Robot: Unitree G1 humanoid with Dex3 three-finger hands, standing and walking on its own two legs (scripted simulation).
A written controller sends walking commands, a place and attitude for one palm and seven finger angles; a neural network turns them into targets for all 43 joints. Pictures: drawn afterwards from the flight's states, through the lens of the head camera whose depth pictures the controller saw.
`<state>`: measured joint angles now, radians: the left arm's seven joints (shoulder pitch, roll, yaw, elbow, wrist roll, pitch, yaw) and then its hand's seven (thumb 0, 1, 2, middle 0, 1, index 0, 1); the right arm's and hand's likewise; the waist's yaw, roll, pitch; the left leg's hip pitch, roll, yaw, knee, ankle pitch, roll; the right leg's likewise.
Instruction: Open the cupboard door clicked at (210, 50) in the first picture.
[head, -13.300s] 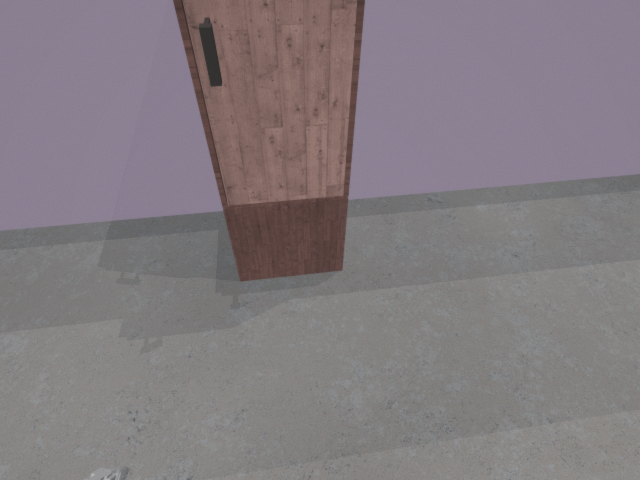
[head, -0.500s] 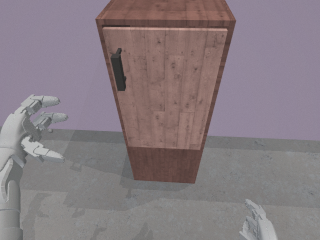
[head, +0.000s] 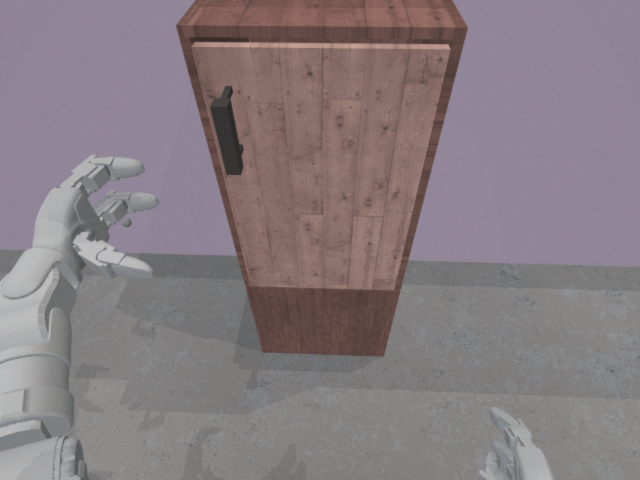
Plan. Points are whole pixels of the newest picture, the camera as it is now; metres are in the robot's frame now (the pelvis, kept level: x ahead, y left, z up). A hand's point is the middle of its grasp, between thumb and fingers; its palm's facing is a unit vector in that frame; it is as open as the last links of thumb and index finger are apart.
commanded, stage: move the hooked fingers beside the handle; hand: left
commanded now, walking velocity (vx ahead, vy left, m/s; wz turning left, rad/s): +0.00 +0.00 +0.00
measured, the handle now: (231, 130) +0.59 +0.18 +0.13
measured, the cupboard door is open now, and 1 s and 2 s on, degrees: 0 0 0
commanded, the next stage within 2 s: none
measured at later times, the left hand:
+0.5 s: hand (143, 188) +0.42 +0.26 +0.15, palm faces +0.04 -1.00 +0.01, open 14.0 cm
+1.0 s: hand (171, 156) +0.49 +0.24 +0.15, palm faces +0.02 -1.00 +0.00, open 14.0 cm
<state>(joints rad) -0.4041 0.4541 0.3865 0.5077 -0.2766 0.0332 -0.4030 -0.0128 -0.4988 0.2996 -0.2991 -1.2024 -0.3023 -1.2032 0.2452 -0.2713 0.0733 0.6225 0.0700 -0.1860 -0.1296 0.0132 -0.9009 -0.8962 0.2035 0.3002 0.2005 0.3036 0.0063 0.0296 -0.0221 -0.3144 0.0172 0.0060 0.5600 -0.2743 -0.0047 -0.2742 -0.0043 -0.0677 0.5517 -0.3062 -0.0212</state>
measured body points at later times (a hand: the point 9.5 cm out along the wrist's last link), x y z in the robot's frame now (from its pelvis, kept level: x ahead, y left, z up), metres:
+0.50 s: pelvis +0.01 +0.01 +0.00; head +0.04 +0.01 +0.44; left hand +0.42 +0.31 +0.15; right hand +0.10 -0.26 -0.11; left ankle +0.01 +0.12 -0.73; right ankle -0.01 -0.10 -0.73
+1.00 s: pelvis +0.00 +0.02 -0.01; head +0.07 +0.02 +0.43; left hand +0.49 +0.30 +0.15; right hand +0.01 -0.26 -0.12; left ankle +0.01 +0.12 -0.73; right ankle -0.01 -0.10 -0.73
